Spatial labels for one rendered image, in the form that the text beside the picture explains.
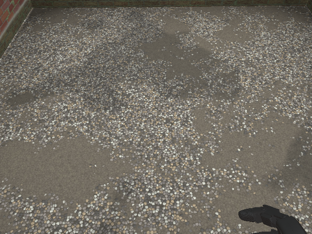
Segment robot right hand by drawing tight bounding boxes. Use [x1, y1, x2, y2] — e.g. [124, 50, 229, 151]
[238, 205, 307, 234]

